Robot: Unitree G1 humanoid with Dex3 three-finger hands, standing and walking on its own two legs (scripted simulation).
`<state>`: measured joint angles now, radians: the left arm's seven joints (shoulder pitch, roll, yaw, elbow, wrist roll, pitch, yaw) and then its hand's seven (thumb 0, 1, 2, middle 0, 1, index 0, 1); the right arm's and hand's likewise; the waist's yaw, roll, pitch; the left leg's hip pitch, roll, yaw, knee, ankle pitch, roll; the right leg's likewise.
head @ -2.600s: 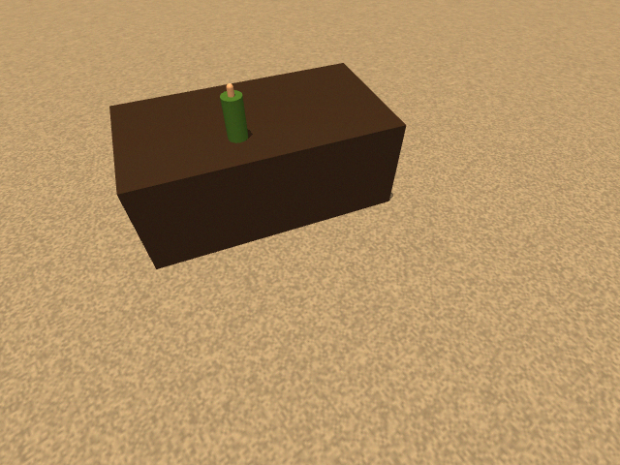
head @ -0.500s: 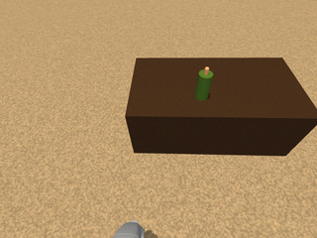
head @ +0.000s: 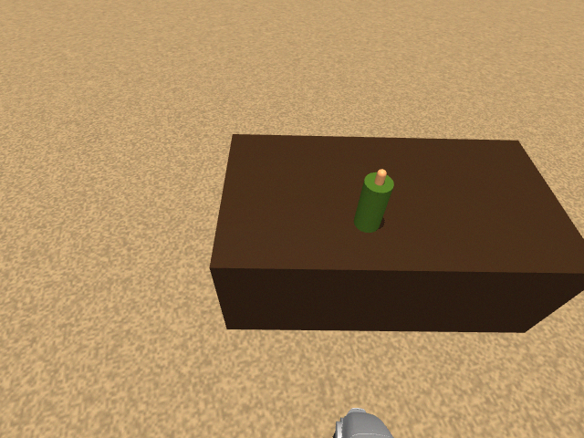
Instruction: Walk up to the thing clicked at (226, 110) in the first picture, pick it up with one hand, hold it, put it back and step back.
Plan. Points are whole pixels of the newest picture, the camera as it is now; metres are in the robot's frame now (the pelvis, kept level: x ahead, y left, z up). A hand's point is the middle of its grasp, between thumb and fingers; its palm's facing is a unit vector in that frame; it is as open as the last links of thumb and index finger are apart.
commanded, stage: walk up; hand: right
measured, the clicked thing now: (374, 198) +0.74 -0.24 -0.24
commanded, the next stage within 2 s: stand in 1.90 s
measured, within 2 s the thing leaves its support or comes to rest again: neither
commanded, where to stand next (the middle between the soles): +0.26 -0.02 m, yaw -1 degrees
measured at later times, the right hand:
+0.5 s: hand (468, 374) +0.24 -0.30 -0.15, palm faces -0.07 +0.91 -0.41, open 7.4 cm
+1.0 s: hand (441, 337) +0.31 -0.27 -0.16, palm faces -0.01 +0.95 -0.32, open 7.4 cm
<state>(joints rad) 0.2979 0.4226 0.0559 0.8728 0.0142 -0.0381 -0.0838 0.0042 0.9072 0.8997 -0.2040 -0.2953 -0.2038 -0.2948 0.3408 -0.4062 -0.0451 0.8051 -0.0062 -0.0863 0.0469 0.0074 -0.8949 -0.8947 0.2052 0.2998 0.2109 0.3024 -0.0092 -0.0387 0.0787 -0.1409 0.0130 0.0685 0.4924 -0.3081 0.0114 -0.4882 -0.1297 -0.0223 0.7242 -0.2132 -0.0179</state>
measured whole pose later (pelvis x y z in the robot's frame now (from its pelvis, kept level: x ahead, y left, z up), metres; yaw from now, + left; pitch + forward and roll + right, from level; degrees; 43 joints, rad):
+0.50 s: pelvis +0.16 -0.02 -0.02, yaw +1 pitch -2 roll +0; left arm 0.34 0.43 0.02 0.85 0.00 -0.04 -0.03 0.00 0.90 0.90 -0.21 -0.30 -0.21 -0.30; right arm 0.27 -0.42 -0.06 0.88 -0.03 -0.06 0.03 0.01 -0.90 -0.90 0.20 0.30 0.21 0.30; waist 0.03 -0.01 0.08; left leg -0.38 0.04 0.05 0.61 -0.19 0.01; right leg -0.25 -0.07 -0.07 0.71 -0.41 0.00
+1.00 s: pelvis +0.21 -0.02 +0.00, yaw -1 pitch -2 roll +0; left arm 0.12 0.38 -0.01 1.05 -0.01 -0.04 0.00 0.00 0.90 0.90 -0.21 -0.30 -0.21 -0.30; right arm 0.08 -0.36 0.00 1.06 0.01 -0.01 0.02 0.01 -0.90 -0.90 0.20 0.30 0.21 0.30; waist 0.01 0.02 0.09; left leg -0.26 0.05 0.06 0.55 -0.25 -0.02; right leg -0.22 -0.05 -0.02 0.56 -0.30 0.02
